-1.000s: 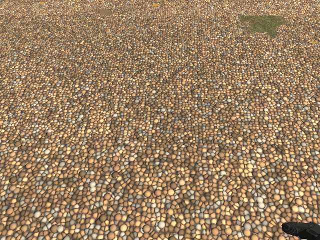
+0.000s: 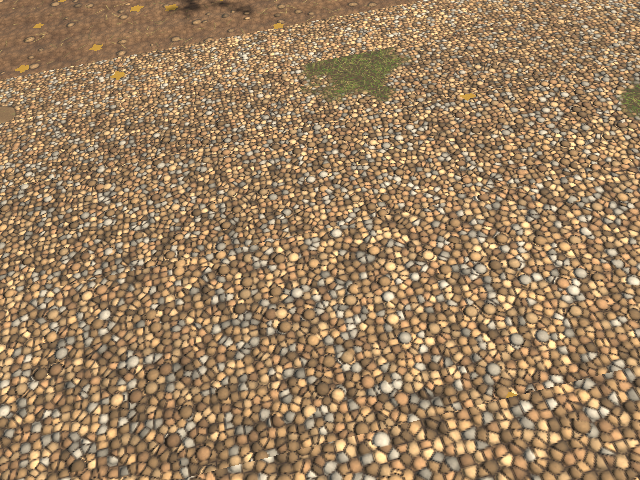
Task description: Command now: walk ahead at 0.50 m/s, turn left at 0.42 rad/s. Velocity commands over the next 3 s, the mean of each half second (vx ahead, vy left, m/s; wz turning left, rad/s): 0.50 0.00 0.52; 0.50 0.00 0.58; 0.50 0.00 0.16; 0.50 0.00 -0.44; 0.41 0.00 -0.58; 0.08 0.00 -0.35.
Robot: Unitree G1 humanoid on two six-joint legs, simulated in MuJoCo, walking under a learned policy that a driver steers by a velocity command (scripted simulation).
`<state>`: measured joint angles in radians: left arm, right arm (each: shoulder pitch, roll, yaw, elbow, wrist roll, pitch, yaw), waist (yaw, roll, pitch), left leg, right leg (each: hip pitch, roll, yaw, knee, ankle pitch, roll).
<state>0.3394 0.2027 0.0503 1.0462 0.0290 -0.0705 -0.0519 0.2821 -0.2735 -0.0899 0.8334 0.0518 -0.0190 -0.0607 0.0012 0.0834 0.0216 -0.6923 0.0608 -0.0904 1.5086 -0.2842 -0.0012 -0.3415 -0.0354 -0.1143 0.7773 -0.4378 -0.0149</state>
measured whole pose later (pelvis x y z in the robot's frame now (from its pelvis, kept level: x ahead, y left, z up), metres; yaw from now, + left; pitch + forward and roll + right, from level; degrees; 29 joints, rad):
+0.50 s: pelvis +0.26 +0.06 +0.03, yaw +18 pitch +1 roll -1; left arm 0.12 0.29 0.09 0.84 0.00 -0.08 0.03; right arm 0.29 -0.24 -0.09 0.74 0.01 -0.04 0.03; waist -0.02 -0.01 0.05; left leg -0.30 -0.13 -0.04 0.45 -0.15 0.12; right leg -0.56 -0.09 0.09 1.11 -0.31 0.01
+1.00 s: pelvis +0.51 +0.09 +0.00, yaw +36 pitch +2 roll -3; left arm 0.42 0.27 0.08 0.88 -0.02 -0.11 -0.04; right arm 0.18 -0.27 -0.05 0.57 0.04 0.00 -0.01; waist 0.06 0.03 -0.06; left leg -0.72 -0.06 -0.14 1.36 -0.37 0.07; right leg -0.22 0.03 -0.06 0.70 -0.51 -0.01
